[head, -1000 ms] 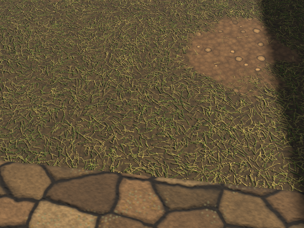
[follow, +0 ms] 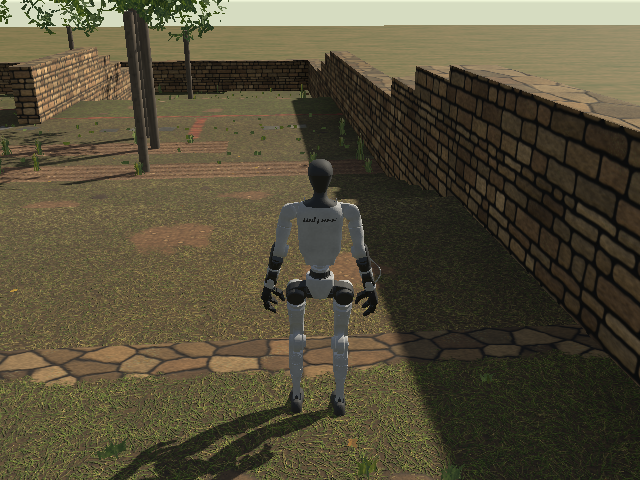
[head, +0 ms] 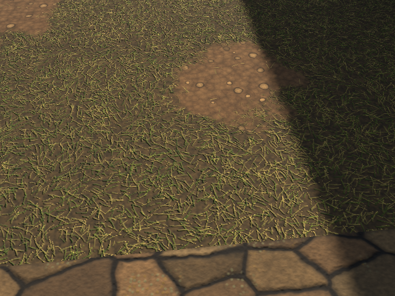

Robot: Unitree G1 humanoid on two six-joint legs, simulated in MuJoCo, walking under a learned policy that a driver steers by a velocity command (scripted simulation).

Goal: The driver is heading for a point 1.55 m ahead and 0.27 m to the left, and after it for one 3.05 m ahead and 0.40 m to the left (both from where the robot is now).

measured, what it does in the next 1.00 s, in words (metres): walks ahead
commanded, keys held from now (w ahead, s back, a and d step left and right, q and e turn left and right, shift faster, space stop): no key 0.48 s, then w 0.52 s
